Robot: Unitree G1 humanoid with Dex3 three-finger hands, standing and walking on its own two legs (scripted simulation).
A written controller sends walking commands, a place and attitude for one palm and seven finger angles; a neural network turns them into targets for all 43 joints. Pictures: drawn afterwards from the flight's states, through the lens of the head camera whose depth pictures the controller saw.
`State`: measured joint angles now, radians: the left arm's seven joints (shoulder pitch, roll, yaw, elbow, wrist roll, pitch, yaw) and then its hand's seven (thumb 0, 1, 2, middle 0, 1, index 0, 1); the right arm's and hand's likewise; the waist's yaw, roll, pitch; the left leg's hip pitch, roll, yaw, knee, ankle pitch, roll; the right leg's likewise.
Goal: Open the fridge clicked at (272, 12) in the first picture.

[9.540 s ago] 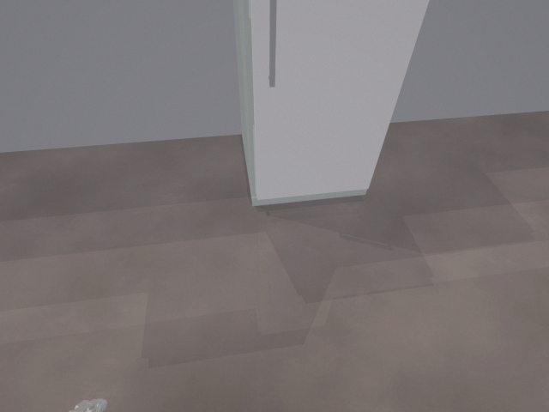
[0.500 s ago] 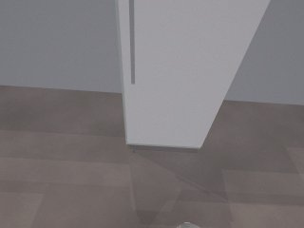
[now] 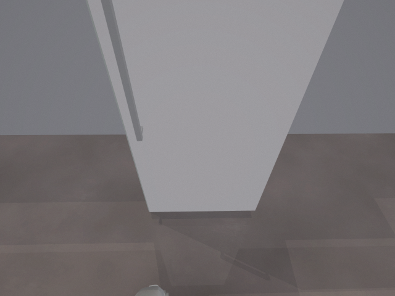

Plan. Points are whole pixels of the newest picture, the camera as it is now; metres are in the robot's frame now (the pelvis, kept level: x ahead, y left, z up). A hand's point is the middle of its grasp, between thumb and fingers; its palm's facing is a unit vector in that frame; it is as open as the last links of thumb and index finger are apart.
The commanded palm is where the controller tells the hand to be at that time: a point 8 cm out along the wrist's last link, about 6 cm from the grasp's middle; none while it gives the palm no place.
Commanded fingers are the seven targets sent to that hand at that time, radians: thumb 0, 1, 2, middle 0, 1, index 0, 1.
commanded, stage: take the last steps up to it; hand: left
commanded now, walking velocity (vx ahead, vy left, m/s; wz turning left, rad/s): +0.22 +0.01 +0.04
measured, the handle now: (125, 69) +0.59 +0.21 +0.15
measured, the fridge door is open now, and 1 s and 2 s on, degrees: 0 0 0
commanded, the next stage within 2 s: come to a stop and stand still in 0.16 s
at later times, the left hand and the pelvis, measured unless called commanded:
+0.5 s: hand (119, 291) +0.17 +0.20 -0.18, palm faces +0.04 -0.98 -0.21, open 7.3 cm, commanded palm none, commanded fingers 0.00 0.90 0.90 -0.20 -0.30 -0.20 -0.30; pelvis +0.14 +0.01 +0.00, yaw +0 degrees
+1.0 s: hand out of the picture +0.15 +0.23 -0.18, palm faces +0.09 -0.98 -0.20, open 7.4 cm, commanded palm none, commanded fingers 0.00 0.90 0.90 -0.20 -0.30 -0.20 -0.30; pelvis +0.11 +0.03 +0.00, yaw +1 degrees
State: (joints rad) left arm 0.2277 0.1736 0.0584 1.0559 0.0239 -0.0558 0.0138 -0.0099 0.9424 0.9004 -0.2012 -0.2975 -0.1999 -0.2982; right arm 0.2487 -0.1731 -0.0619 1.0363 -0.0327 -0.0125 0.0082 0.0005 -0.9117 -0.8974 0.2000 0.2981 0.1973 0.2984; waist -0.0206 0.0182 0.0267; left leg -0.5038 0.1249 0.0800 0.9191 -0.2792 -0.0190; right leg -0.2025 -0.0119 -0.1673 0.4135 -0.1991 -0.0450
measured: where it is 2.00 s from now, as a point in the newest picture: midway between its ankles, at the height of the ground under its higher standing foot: outside the picture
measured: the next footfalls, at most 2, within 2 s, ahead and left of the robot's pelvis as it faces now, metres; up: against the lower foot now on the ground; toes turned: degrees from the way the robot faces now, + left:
left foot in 0.14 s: +0.16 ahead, +0.13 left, +0.00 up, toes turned +8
right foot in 0.52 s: +0.23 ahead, -0.11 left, +0.00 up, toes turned -6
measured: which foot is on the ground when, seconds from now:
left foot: up 0.00-0.12, down 0.14-0.54, up 0.56-0.88, down 0.90-1.00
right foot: down 0.00-0.14, up 0.16-0.50, down 0.52-0.92, up 0.94-1.00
